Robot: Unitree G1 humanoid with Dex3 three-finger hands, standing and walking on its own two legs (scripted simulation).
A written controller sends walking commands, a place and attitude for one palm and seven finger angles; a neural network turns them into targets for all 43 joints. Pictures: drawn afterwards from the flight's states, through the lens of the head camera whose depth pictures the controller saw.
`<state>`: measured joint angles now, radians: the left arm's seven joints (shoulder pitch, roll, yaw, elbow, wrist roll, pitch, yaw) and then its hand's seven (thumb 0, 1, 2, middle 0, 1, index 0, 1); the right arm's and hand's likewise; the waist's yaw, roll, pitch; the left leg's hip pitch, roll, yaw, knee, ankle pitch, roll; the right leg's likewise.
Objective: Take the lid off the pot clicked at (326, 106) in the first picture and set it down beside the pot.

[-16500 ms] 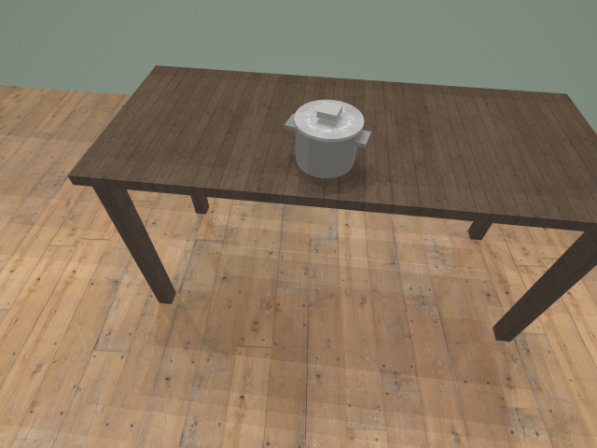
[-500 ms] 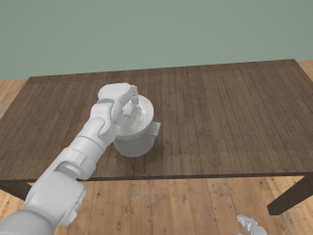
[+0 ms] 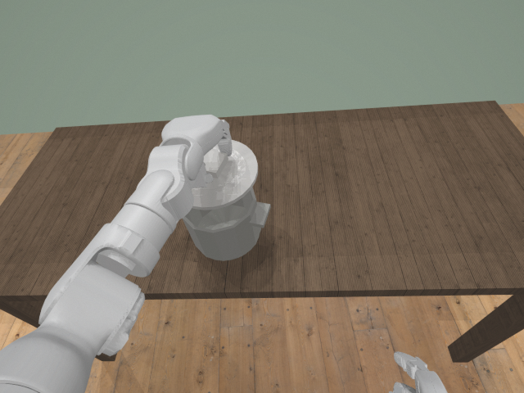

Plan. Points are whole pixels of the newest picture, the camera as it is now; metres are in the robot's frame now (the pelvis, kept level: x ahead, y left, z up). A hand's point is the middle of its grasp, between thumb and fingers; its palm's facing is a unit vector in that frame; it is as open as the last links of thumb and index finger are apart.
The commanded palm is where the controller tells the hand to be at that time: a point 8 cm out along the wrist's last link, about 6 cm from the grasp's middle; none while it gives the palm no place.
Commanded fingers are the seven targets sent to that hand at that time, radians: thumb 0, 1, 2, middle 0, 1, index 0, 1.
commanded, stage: lift the lid straight up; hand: left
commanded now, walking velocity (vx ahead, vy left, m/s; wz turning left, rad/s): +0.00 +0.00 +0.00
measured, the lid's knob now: (210, 163) +0.47 +0.10 +0.10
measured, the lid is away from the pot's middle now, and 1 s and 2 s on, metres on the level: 0.01 0.01 0.11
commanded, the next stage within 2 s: move the lid sideways beside the pot in 0.90 s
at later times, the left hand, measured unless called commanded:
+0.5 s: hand (193, 146) +0.43 +0.10 +0.17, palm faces -0.18 -0.03 -0.98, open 8.3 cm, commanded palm +0.42 +0.11 +0.24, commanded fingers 0.00 0.51 1.13 -0.90 -1.04 -0.80 -1.00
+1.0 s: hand (193, 138) +0.44 +0.10 +0.18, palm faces -0.22 -0.03 -0.98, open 8.3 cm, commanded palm +0.42 +0.12 +0.26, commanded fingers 0.00 0.51 1.13 -0.90 -1.04 -0.80 -1.00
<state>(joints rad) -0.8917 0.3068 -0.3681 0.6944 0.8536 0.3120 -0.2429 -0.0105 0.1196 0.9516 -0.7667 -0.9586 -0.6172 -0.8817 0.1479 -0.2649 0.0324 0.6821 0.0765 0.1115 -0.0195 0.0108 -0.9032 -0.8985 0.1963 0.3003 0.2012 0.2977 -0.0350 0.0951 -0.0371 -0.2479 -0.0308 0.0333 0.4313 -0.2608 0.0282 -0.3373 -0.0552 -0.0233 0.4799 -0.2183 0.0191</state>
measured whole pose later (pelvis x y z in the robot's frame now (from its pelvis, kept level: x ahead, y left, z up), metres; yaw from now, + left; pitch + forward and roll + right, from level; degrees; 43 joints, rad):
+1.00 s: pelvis -0.01 +0.00 +0.00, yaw +0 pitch +2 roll +1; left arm -0.99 0.36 -0.36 0.63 0.86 0.35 -0.39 -0.01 0.12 0.95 -0.78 -0.97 -0.61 -0.88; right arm 0.14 -0.28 0.04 0.66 0.08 0.09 -0.01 0.01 -0.90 -0.90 0.20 0.30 0.20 0.30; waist -0.03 0.09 -0.02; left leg -0.21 -0.03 0.03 0.41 -0.24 0.03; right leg -0.31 -0.06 -0.03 0.47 -0.20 0.02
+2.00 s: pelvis +0.00 +0.01 +0.00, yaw +1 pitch +3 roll +0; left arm -0.91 0.58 -0.20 0.60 0.88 0.18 -0.46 -0.01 0.13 0.95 -0.78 -0.97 -0.61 -0.88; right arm 0.21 -0.30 0.03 0.64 0.08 0.09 -0.03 0.01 -0.90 -0.90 0.20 0.30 0.20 0.30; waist -0.04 0.08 0.00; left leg -0.22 -0.04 0.02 0.39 -0.24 0.05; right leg -0.28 -0.06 -0.03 0.39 -0.17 0.03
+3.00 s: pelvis +0.00 +0.02 +0.00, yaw +1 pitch +6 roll -1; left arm -0.92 0.80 -0.04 0.76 0.90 -0.04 -0.50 -0.01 0.13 0.95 -0.79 -0.97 -0.60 -0.88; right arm 0.23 -0.31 0.02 0.66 0.09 0.16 -0.04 0.01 -0.90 -0.90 0.20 0.30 0.20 0.30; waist -0.06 0.06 0.01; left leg -0.27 -0.04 0.01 0.41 -0.24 0.06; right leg -0.29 -0.06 -0.05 0.35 -0.15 0.04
